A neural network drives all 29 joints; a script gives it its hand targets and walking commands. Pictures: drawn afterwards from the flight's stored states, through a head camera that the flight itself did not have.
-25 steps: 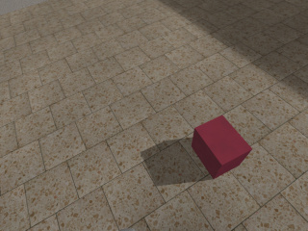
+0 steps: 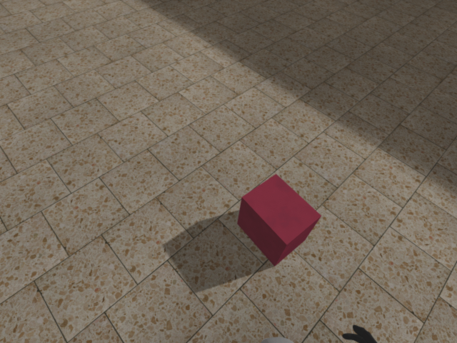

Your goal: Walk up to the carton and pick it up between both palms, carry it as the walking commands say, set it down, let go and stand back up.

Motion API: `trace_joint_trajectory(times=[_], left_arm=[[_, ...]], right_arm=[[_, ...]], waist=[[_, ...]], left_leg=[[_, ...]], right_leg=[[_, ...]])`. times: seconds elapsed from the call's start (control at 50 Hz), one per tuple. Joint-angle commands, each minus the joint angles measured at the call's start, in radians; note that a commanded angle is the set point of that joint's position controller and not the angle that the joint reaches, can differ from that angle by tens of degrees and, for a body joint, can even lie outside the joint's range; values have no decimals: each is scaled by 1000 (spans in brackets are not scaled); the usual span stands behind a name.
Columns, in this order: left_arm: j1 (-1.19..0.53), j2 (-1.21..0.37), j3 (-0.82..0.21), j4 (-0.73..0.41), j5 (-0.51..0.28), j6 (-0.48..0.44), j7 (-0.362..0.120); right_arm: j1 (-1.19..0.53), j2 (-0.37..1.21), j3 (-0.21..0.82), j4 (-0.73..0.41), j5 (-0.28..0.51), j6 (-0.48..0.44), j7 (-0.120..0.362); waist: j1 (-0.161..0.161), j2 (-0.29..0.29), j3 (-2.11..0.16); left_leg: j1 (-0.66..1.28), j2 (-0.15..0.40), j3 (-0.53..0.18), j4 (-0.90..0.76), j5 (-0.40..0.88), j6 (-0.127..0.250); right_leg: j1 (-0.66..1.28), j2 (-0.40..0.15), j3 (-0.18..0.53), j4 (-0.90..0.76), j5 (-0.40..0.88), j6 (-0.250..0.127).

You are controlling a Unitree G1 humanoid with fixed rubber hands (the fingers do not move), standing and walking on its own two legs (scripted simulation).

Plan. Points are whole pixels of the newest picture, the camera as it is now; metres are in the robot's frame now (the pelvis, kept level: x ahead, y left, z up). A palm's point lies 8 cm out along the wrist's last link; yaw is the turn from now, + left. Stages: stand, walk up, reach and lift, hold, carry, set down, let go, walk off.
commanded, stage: walk up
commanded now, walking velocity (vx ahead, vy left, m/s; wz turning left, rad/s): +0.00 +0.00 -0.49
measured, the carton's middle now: (275, 220) +0.67 -0.20 -0.63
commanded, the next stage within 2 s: none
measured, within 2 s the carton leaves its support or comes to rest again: neither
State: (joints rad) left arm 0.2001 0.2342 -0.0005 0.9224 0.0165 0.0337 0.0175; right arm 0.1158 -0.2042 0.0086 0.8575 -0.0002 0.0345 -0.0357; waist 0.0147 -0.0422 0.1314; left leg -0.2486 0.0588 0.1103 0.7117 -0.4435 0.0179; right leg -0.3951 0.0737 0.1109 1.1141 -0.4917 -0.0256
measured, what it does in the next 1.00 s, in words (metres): steps on the spot, turning right: right foot, then left foot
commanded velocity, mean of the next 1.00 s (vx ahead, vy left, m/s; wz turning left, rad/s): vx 0.05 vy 0.09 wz -0.50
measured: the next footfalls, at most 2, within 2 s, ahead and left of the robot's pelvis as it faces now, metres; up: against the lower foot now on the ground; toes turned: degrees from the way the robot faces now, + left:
right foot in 0.22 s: +0.04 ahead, -0.13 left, +0.00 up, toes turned -7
left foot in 0.70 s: +0.08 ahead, +0.11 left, +0.00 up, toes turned -16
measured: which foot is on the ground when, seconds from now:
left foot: down 0.00-0.24, up 0.26-0.68, down 0.70-1.00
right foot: up 0.00-0.20, down 0.22-0.70, up 0.72-1.00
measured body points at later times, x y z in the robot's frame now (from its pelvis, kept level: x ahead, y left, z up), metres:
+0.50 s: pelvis +0.02 -0.03 +0.00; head +0.09 -0.07 +0.44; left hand +0.12 +0.20 -0.14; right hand +0.10 -0.30 -0.15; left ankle +0.05 +0.13 -0.66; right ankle +0.00 -0.12 -0.72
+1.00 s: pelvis +0.08 +0.02 -0.01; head +0.13 -0.02 +0.43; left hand +0.26 +0.21 -0.15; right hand -0.02 -0.20 -0.16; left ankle +0.05 +0.12 -0.72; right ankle +0.02 -0.06 -0.72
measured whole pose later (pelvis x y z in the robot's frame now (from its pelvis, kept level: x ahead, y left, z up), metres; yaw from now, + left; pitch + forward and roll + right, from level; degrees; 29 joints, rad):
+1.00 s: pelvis +0.08 +0.02 -0.01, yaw -33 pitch +1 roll +3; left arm 0.21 0.22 0.00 0.94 0.02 0.04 0.02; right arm 0.25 -0.21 -0.04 0.92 0.00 0.06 -0.02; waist 0.01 -0.03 0.11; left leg -0.18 0.01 0.32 0.67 -0.51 0.05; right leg -0.41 -0.03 0.01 0.85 -0.47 0.01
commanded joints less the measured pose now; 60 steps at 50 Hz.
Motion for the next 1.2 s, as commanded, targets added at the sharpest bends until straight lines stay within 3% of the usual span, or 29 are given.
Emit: trace_joint_trajectory(times=[0.0, 0.02, 0.08, 0.12, 0.14, 0.16, 0.18, 0.2, 0.24, 0.34, 0.42, 0.52, 0.56, 0.6, 0.62, 0.64, 0.66, 0.7, 0.76, 0.86, 0.9, 0.92, 0.94, 0.96, 0.98, 1.02, 1.08, 1.14, 1.18], left_arm=[[-75, 92, 60, -93, 1, 23, -18], [-65, 88, 58, -83, -8, 21, -13], [-1, 90, 59, -59, -13, 4, -18], [68, 66, 52, -46, -14, -4, -18], [143, 103, 63, -37, -8, -19, -9], [198, 200, 82, -26, 3, -37, -1], [195, 238, 86, -41, 2, -35, 2], [239, 235, 90, -28, -7, -34, 12], [225, 163, 73, 0, -6, -35, 26], [206, 168, 74, -42, -17, -37, 30], [238, 153, 64, -27, -14, -43, 30], [127, 166, 80, -90, -3, -23, 25], [110, 175, 84, -87, -4, -13, 19], [35, 175, 80, -123, -6, -1, 11], [31, 131, 71, -128, -4, -11, 13], [62, 52, 52, -170, -2, -22, 9], [41, 91, 66, -117, 1, -10, 30], [15, 106, 75, -84, 16, 2, 29], [37, 99, 78, -44, 15, 9, 9], [-36, 82, 55, -57, 4, -11, -3], [37, 74, 59, -34, 4, -24, 17], [120, 74, 61, -14, 12, -39, 18], [238, 128, 80, 30, 13, -53, 27], [321, 275, 110, 43, 30, -55, 40], [379, 315, 108, 58, 18, -39, 42], [332, 229, 98, 66, 11, -42, 66], [255, 160, 79, 40, 1, -49, 70], [326, 163, 89, 69, 3, -53, 75], [284, 174, 94, 64, 10, -43, 77]], right_arm=[[72, -205, -44, -38, -43, -17, -15], [45, -216, -55, -23, -38, -14, -13], [80, -208, -80, -15, -26, -16, -20], [81, -205, -87, -13, -27, -7, -23], [42, -205, -86, -48, -18, -1, -19], [40, -164, -77, -72, -14, -2, -15], [11, -79, -47, -71, -17, 4, -15], [13, -56, -43, -57, -23, 3, -9], [-62, -52, -49, -67, -23, -1, -5], [-100, -81, -59, -70, 2, 0, 11], [-90, -85, -68, -25, -3, 14, 6], [-73, -72, -67, -47, -4, 10, -6], [-32, -78, -64, -33, 1, -5, -9], [90, -94, -65, -2, -5, 2, -10], [136, -158, -80, 10, -20, 7, -13], [191, -257, -104, 9, -34, -10, -30], [147, -229, -79, -2, -41, 16, 1], [31, -209, -84, -41, -48, 31, 25], [12, -145, -72, -51, -30, 12, 12], [144, -170, -82, 1, -42, 5, 14], [165, -167, -75, 6, -35, -4, 19], [140, -181, -81, -3, -28, -7, 20], [111, -154, -77, -27, -31, -15, 25], [96, -102, -61, -95, -21, -23, 23], [99, -110, -62, -94, -25, -12, 22], [11, -108, -79, -91, -30, -10, 29], [50, -81, -71, -85, -25, -6, 45], [-1, -60, -57, -109, -28, -6, 49], [-12, -55, -47, -117, -25, 2, 52]], waist=[[-24, 229, -41], [-23, 286, -66], [-16, 134, -170], [18, 165, -155], [53, 46, -226], [66, -190, -280], [63, -367, -225], [72, -339, -234], [58, -270, -207], [65, -150, -295], [63, -179, -258], [36, -227, -223], [0, -222, -233], [-72, -164, -248], [-112, 76, -246], [-83, 354, -330], [-106, 305, -266], [-77, 288, -93], [-49, 149, -40], [-55, 255, -15], [-26, 180, -115], [33, 115, -197], [88, -47, -304], [125, -320, -339], [122, -360, -362], [91, -144, -299], [59, -145, -270], [100, -172, -332], [91, -217, -294]], left_leg=[[128, 274, -175, -313, 687, 119], [145, 284, -153, -307, 673, 118], [183, 299, -79, -221, 715, 67], [148, 280, -35, -114, 757, 35], [113, 235, 5, 33, 671, 14], [-55, 100, 22, 255, 394, -43], [-302, -52, -40, 335, -236, -83], [-355, -47, -120, 426, -278, -73], [-396, -39, -164, 474, -150, -70], [-347, -76, -130, 355, -135, -83], [-327, -85, -117, 328, -67, -88], [-233, -82, -117, 190, -57, -74], [-85, -100, -78, 24, -20, -70], [215, -108, -46, -215, 137, -45], [361, 28, -228, -370, 106, 7], [431, 378, -516, -405, 293, 112], [307, 392, -439, -455, 8, 197], [149, 337, -409, -569, -292, 181], [125, 216, -211, -457, 0, 126], [144, 156, -85, -316, 348, 90], [162, 143, -79, -181, 680, 81], [156, 141, -17, -49, 757, 71], [25, 86, 33, 154, 657, 25], [-306, -67, 47, 396, 114, -34], [-438, -82, -73, 520, -165, -46], [-504, -49, -130, 619, -36, -33], [-424, -31, -119, 496, 30, -32], [-464, -44, -107, 378, 2, -37], [-366, -38, -100, 234, -13, -60]], right_leg=[[-209, -75, -107, -31, -28, 99], [-177, -90, -103, -107, -29, 103], [-26, -87, -168, -346, -67, 52], [74, -79, -174, -495, 1, 27], [193, -115, -108, -586, 348, -5], [267, -266, 215, -622, 684, -87], [349, -378, 488, -680, 1006, -176], [416, -400, 497, -676, 1045, -210], [436, -334, 406, -661, 1085, -134], [496, -312, 377, -661, 1109, -137], [373, -298, 406, -700, 1049, -124], [196, -278, 444, -730, 719, -165], [143, -222, 399, -669, 738, -131], [-74, -158, 329, -597, 521, -70], [-231, -95, 266, -441, 316, -30], [-342, 45, 55, -112, -74, 9], [-369, -45, -49, 116, -132, 15], [-455, -56, -84, 218, -47, 23], [-322, -98, -123, 125, 30, 42], [-102, -103, -201, -328, -30, 41], [24, -67, -245, -435, -14, 16], [125, -57, -262, -542, 117, 13], [327, -139, -148, -600, 423, -22], [523, -450, 362, -649, 883, -149], [605, -550, 571, -680, 1044, -210], [602, -493, 467, -680, 979, -193], [514, -419, 285, -641, 1141, -141], [589, -414, 238, -559, 1303, -145], [458, -384, 248, -563, 1145, -149]])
